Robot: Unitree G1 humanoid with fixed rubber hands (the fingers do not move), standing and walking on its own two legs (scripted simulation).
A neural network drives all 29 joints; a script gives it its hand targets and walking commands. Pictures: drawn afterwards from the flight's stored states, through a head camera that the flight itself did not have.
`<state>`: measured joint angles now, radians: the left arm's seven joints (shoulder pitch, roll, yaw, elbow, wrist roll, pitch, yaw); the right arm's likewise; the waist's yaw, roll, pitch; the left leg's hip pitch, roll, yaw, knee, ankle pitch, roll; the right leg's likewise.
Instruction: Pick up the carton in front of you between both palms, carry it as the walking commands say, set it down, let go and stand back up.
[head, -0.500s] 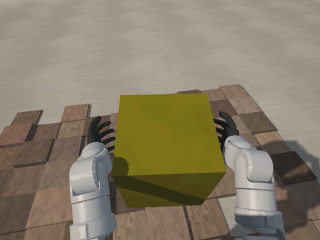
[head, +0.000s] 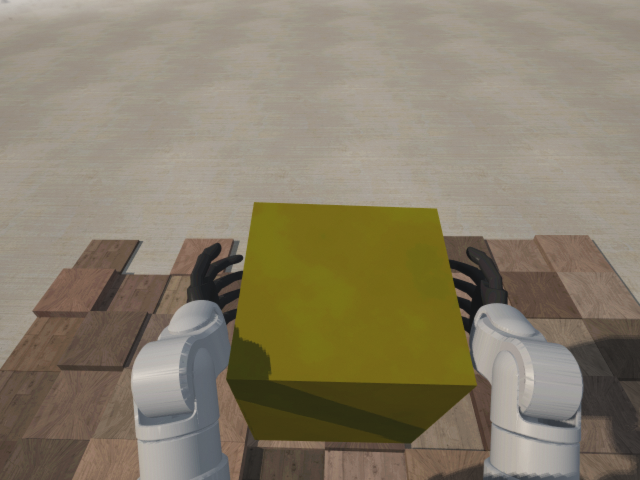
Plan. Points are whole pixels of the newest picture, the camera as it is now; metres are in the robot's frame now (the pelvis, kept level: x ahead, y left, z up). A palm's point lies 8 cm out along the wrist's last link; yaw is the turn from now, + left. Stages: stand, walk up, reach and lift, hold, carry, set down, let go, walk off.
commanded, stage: carry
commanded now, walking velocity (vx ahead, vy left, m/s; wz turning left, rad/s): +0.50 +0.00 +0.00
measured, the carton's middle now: (339, 332) +0.30 +0.01 +0.07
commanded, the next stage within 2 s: none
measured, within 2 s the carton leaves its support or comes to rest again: neither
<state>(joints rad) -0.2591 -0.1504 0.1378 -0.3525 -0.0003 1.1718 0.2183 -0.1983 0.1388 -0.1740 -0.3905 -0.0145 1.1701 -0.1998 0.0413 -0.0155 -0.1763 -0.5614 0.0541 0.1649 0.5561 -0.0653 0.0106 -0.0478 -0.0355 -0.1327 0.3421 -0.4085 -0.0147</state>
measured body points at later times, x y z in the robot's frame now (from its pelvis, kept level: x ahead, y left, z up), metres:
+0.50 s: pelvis +0.32 +0.06 +0.00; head +0.30 +0.08 +0.45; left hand +0.56 +0.21 +0.06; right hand +0.55 -0.09 +0.06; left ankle +0.18 +0.09 -0.74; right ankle +0.45 -0.06 -0.69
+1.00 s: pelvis +0.64 +0.07 +0.00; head +0.64 +0.08 +0.45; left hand +0.99 +0.24 +0.12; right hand +0.99 -0.08 +0.10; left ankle +0.77 +0.21 -0.70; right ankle +0.57 +0.00 -0.73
